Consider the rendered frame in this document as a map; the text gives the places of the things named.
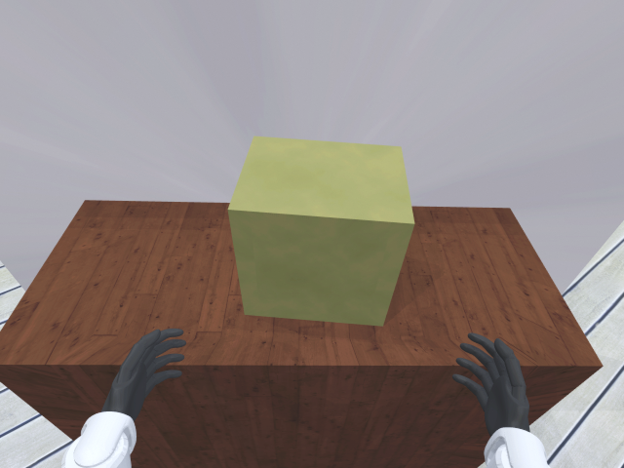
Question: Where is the carton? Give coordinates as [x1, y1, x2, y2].
[228, 136, 414, 327]

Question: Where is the robot right hand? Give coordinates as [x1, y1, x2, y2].
[452, 332, 530, 436]

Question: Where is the left robot forearm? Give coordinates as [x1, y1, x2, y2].
[61, 411, 137, 468]

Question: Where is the right robot forearm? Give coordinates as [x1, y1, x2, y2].
[484, 427, 550, 468]

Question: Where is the pedestal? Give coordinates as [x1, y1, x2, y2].
[0, 200, 603, 468]

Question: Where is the robot left hand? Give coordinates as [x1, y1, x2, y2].
[101, 329, 186, 421]

